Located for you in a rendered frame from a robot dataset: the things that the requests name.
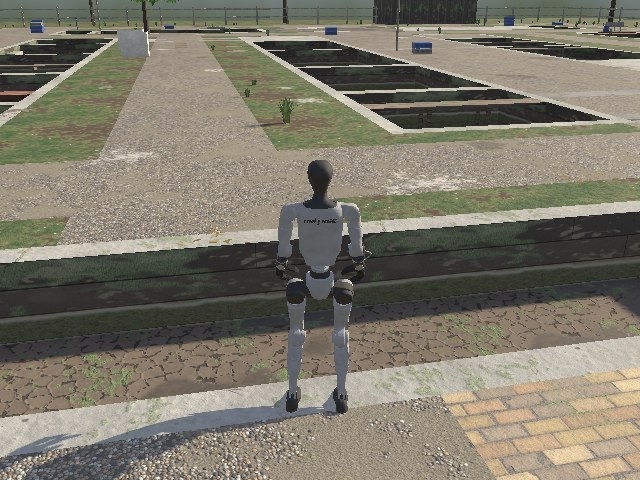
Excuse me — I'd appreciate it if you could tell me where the right robot forearm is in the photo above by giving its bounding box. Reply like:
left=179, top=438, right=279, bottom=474
left=352, top=242, right=365, bottom=271

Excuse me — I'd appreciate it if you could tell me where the robot head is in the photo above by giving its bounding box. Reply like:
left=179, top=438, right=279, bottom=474
left=303, top=160, right=337, bottom=209

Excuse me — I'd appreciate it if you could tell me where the robot left hand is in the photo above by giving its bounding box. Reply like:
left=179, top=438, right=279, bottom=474
left=276, top=264, right=299, bottom=281

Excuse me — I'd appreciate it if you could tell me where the left robot forearm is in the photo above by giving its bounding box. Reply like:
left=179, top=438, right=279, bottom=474
left=275, top=243, right=289, bottom=270

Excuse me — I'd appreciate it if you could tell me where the robot right upper arm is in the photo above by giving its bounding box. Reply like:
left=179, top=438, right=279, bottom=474
left=341, top=202, right=364, bottom=257

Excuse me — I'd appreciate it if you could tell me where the robot right thigh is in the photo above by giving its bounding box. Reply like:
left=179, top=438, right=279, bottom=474
left=332, top=279, right=354, bottom=348

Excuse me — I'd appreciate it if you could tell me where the robot right hand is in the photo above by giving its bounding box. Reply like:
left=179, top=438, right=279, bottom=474
left=341, top=265, right=365, bottom=282

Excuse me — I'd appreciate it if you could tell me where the robot left upper arm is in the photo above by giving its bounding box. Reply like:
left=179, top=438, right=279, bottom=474
left=277, top=203, right=299, bottom=258

